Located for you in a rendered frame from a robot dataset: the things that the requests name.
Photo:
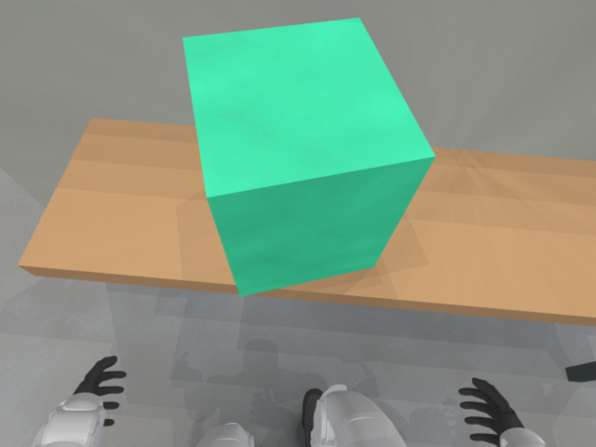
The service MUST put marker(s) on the right robot foot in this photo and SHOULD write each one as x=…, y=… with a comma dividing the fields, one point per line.
x=309, y=407

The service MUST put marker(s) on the robot left forearm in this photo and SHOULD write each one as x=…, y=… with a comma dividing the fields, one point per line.
x=76, y=422

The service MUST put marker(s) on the robot right thigh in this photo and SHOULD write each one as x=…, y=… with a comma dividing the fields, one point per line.
x=350, y=419

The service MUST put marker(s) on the robot right forearm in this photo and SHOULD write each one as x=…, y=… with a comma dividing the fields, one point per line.
x=520, y=437

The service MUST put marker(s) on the robot right hand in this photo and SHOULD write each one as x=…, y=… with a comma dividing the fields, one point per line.
x=503, y=417

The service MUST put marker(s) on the carton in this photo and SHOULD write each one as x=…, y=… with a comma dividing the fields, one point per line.
x=310, y=154

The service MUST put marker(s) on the table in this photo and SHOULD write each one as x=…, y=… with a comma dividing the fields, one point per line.
x=485, y=234

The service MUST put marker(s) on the robot left hand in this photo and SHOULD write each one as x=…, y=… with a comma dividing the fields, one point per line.
x=97, y=375

